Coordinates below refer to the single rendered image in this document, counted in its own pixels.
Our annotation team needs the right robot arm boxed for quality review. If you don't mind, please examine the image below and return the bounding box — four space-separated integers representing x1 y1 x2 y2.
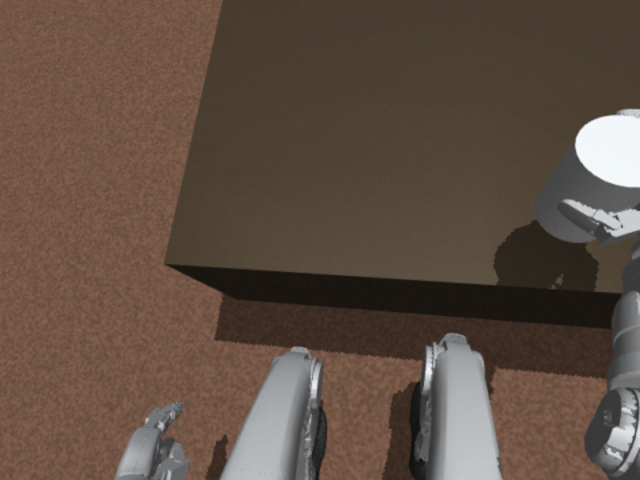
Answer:
584 239 640 480

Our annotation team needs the can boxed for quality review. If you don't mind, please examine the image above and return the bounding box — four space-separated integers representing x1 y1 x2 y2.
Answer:
534 115 640 243

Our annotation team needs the right robot foot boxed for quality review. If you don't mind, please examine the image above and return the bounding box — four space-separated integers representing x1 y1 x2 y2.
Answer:
409 381 428 480

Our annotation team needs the right robot hand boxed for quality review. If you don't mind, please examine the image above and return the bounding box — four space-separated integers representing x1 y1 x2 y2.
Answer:
557 109 640 246

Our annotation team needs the left robot hand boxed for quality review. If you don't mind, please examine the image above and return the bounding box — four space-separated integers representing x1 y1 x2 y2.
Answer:
115 402 190 480

